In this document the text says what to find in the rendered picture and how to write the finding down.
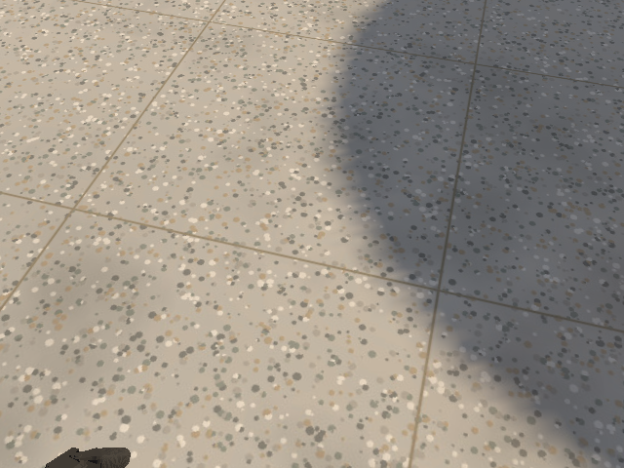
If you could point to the left robot hand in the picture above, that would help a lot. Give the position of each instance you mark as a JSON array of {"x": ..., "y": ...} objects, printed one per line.
[{"x": 92, "y": 458}]

